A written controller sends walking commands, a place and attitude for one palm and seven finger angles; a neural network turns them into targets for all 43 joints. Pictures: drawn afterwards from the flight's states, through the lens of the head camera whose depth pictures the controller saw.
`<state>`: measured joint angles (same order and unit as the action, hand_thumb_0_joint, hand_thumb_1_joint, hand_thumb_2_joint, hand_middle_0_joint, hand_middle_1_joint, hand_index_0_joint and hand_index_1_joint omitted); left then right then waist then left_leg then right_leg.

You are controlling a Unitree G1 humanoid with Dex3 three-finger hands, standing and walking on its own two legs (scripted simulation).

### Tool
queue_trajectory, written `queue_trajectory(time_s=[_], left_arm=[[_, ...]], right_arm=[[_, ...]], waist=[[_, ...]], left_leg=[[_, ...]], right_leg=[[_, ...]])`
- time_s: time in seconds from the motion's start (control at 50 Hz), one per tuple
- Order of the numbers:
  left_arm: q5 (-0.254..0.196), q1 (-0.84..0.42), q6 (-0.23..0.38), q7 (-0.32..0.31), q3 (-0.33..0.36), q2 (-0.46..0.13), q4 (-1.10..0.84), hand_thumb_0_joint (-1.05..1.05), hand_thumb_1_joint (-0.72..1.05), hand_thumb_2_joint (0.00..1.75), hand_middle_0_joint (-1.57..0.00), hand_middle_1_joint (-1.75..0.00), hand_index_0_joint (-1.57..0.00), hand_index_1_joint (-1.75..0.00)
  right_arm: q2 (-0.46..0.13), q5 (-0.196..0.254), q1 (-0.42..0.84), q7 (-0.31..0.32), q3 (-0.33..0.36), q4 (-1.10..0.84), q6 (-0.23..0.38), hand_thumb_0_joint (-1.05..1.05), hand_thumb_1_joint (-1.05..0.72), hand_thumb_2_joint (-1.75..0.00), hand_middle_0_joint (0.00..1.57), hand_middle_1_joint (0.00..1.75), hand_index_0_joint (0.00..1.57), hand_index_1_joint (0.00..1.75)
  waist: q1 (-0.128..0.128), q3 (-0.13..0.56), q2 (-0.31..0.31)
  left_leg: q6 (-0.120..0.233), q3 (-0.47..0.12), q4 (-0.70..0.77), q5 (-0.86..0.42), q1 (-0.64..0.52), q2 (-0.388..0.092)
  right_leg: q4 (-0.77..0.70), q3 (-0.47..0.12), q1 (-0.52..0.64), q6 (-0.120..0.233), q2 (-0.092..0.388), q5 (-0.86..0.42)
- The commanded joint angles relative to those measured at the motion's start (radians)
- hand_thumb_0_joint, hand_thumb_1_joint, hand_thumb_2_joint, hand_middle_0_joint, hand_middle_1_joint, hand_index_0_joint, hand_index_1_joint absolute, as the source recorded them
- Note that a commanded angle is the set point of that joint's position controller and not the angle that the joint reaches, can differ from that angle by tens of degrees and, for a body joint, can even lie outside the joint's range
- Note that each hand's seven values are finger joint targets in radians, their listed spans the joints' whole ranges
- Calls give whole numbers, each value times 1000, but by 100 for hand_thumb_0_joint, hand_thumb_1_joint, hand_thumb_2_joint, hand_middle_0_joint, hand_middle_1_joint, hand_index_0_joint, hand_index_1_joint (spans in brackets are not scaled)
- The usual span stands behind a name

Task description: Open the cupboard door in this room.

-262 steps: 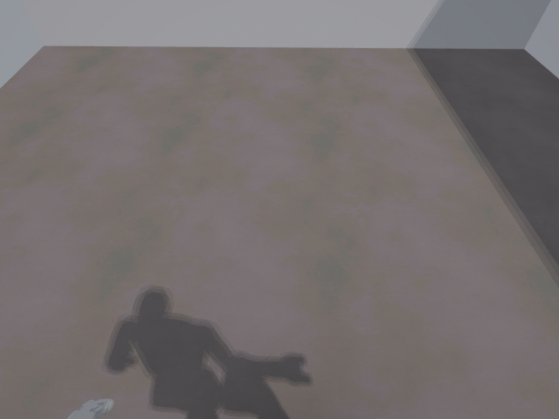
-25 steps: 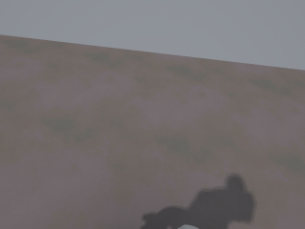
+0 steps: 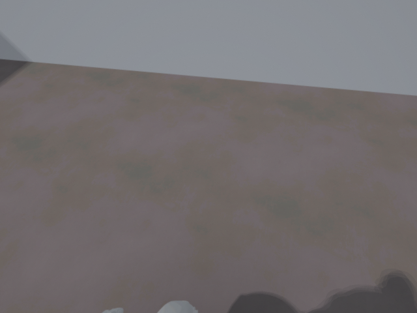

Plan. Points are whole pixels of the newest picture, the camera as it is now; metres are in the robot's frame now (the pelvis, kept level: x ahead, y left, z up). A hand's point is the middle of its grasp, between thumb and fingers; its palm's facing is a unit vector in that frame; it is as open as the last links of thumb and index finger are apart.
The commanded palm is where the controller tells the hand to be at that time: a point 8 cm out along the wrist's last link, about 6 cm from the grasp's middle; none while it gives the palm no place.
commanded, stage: turn or walk to find it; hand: left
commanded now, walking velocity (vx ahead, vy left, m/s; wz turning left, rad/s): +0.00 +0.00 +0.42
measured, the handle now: out of the picture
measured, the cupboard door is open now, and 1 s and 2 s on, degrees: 0 0 0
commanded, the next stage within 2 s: none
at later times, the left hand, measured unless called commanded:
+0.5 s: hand out of the picture -0.01 +0.27 -0.17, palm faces +0.26 -0.94 -0.24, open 7.4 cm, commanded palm none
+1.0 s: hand out of the picture -0.06 +0.22 -0.15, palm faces +0.45 -0.86 -0.24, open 7.4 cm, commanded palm none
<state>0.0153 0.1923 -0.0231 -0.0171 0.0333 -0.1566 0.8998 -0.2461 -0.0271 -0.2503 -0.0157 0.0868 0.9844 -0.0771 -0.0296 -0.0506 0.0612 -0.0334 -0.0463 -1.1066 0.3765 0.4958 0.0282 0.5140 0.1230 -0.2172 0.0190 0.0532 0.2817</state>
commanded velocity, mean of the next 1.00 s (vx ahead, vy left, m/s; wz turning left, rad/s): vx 0.00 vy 0.00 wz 0.42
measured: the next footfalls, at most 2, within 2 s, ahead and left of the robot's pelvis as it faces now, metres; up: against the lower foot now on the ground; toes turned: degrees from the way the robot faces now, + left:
left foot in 0.28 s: +0.00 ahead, +0.16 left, +0.00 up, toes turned +12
right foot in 0.72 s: +0.05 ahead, -0.08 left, +0.00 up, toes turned +14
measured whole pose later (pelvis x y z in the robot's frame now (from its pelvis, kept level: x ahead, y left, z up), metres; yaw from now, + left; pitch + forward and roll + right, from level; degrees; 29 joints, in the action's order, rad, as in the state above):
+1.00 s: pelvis -0.04 +0.01 +0.00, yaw +26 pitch -1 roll +1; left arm 0.02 0.22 -0.02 -0.01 0.03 -0.17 0.92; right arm -0.25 -0.02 -0.24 -0.02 0.08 1.00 -0.09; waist -0.01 -0.06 0.02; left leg -0.06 0.00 -0.99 0.43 0.41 -0.04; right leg 0.51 0.19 -0.22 0.00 0.11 0.26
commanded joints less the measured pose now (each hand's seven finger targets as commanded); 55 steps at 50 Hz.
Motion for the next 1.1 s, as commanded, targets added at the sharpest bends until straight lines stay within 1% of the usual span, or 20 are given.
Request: queue_trajectory(time_s=[0.0, 0.14, 0.18, 0.22, 0.24, 0.26, 0.28, 0.34, 0.4, 0.54, 0.64, 0.66, 0.68, 0.7, 0.72, 0.76, 0.8, 1.0, 1.04, 1.08], left_arm=[[8, 4, 35, -21, 45, -194, -56, 0, 90, 90, -20, -30, -20, -30], [18, 106, 26, -15, 65, -255, 7, 0, 90, 90, -20, -30, -20, -30], [17, 96, 22, -15, 69, -265, 13, 0, 90, 90, -20, -30, -20, -30], [4, 70, 12, -13, 68, -252, 12, 0, 90, 90, -20, -30, -20, -30], [-4, 85, 4, -8, 61, -210, -2, 0, 90, 90, -20, -30, -20, -30], [-5, 71, 0, -2, 44, -143, -41, 0, 90, 90, -20, -30, -20, -30], [6, -12, -14, -12, 37, -157, -49, 0, 90, 90, -20, -30, -20, -30], [0, -16, -11, 2, 47, -161, -14, 0, 90, 90, -20, -30, -20, -30], [-1, 13, -9, 5, 42, -152, 1, 0, 90, 90, -20, -30, -20, -30], [-5, -31, -6, -1, 37, -140, -40, 0, 90, 90, -20, -30, -20, -30], [-8, 56, 10, -7, 38, -149, -29, 0, 90, 90, -20, -30, -20, -30], [-6, 88, 17, -10, 43, -162, -24, 0, 90, 90, -20, -30, -20, -30], [3, 103, 27, -16, 53, -217, -24, 0, 90, 90, -20, -30, -20, -30], [16, 112, 31, -20, 67, -294, -30, 0, 90, 90, -20, -30, -20, -30], [6, 100, 29, -20, 71, -299, -46, 0, 90, 90, -20, -30, -20, -30], [5, -9, 23, -22, 60, -243, -69, 0, 90, 90, -20, -30, -20, -30], [6, -58, 29, -18, 45, -202, -80, 0, 90, 90, -20, -30, -20, -30], [19, 99, 23, -14, 64, -265, -3, 0, 90, 90, -20, -30, -20, -30], [16, 81, 19, -14, 67, -268, 7, 0, 90, 90, -20, -30, -20, -30], [0, 63, 7, -10, 65, -243, 4, 0, 90, 90, -20, -30, -20, -30]], right_arm=[[-60, 4, 10, -3, 13, -62, 18, 0, -90, -90, 20, 30, 20, 30], [-30, 19, 100, 2, -12, -79, 37, 0, -90, -90, 20, 30, 20, 30], [-34, 20, 66, 7, -14, -72, 44, 0, -90, -90, 20, 30, 20, 30], [-62, 17, -4, 7, -10, -53, 55, 0, -90, -90, 20, 30, 20, 30], [-133, 12, -24, 6, 4, -53, 65, 0, -90, -90, 20, 30, 20, 30], [-220, 7, -58, 11, 24, -58, 67, 0, -90, -90, 20, 30, 20, 30], [-221, 6, -98, 22, 25, -33, 64, 0, -90, -90, 20, 30, 20, 30], [-151, 5, 37, 38, 1, -61, 69, 0, -90, -90, 20, 30, 20, 30], [-149, 8, 44, 38, 0, -69, 76, 0, -90, -90, 20, 30, 20, 30], [-159, 3, 20, 32, 14, -78, 64, 0, -90, -90, 20, 30, 20, 30], [-154, 6, 62, 25, 20, -98, 55, 0, -90, -90, 20, 30, 20, 30], [-140, 10, 69, 22, 18, -104, 55, 0, -90, -90, 20, 30, 20, 30], [-93, 18, 55, 17, 13, -112, 56, 0, -90, -90, 20, 30, 20, 30], [-36, 19, 57, 11, 1, -140, 56, 0, -90, -90, 20, 30, 20, 30], [-86, 7, 70, 15, 17, -141, 38, 0, -90, -90, 20, 30, 20, 30], [-90, 5, 64, 5, 24, -106, 21, 0, -90, -90, 20, 30, 20, 30], [-72, 2, 6, -4, 18, -75, 17, 0, -90, -90, 20, 30, 20, 30], [-39, 18, 105, -1, -11, -86, 34, 0, -90, -90, 20, 30, 20, 30], [-39, 22, 56, 4, -15, -74, 45, 0, -90, -90, 20, 30, 20, 30], [-76, 17, -29, 5, -8, -50, 59, 0, -90, -90, 20, 30, 20, 30]], waist=[[23, 7, -220], [81, 66, -271], [63, 93, -280], [16, 119, -206], [6, 144, -10], [-12, 121, 250], [-55, 121, 210], [7, 45, 121], [14, 70, 73], [-7, 84, 83], [39, 101, 81], [57, 108, 49], [62, 115, -90], [69, 84, -332], [82, 87, -334], [32, 3, -213], [-1, -1, -206], [87, 62, -270], [58, 90, -259], [7, 128, -142]], left_leg=[[-33, 21, -37, -5, 41, -57], [-27, 108, 333, 104, -70, -50], [-20, 134, 452, 48, -141, -43], [-2, 133, 683, -172, -324, -54], [45, -35, 757, -334, -468, -185], [168, -293, 767, -671, -524, -412], [219, -288, 781, -622, -429, -427], [200, -185, 768, -573, -355, -316], [190, -134, 755, -650, -396, -265], [211, -227, 744, -596, -398, -264], [169, -248, 679, -542, -275, -210], [133, -230, 636, -452, -212, -175], [78, -167, 522, -263, -73, -101], [13, -7, 314, 107, 77, 42], [14, -43, 119, 201, 51, 9], [14, -46, -76, 92, 45, -27], [-7, -7, -111, 1, 30, -41], [-22, 111, 316, 109, -83, -50], [-15, 131, 470, 49, -164, -46], [4, 101, 718, -198, -370, -73]], right_leg=[[-227, -145, 30, 98, 259, -173], [-110, -106, 158, 126, 298, -484], [-55, -81, 151, 102, 295, -524], [57, -7, 49, 23, 262, -404], [216, 40, -114, -37, 183, -186], [395, 51, -336, -98, 79, 316], [520, -46, -305, -88, 71, 359], [601, -98, -330, -87, 74, 188], [541, -88, -297, -100, 50, 144], [341, -91, -233, -99, 11, 169], [38, -69, -16, -83, -23, 11], [-87, -76, 79, -78, -1, -75], [-176, -204, 197, -41, 129, -85], [-235, -438, 215, 69, 364, -159], [-274, -462, 78, 144, 432, -93], [-281, -347, -41, 130, 334, 15], [-245, -187, -48, 87, 254, -53], [-140, -115, 117, 124, 302, -359], [-67, -83, 114, 100, 306, -416], [98, 9, -5, 5, 249, -301]])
